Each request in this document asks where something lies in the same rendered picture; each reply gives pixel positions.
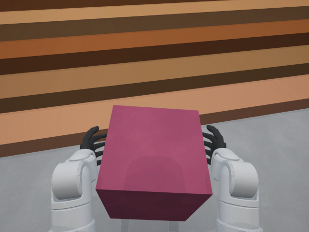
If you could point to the right robot forearm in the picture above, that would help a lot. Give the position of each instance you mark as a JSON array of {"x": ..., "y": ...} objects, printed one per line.
[{"x": 238, "y": 192}]

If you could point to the carton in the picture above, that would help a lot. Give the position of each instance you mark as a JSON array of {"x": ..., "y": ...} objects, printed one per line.
[{"x": 154, "y": 164}]

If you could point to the left robot hand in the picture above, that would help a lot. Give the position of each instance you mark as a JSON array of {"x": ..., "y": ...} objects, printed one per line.
[{"x": 88, "y": 142}]

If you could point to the left robot forearm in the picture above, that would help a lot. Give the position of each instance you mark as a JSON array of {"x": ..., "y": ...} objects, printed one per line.
[{"x": 71, "y": 193}]

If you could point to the right robot hand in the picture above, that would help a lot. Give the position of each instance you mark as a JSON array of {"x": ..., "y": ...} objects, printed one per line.
[{"x": 217, "y": 141}]

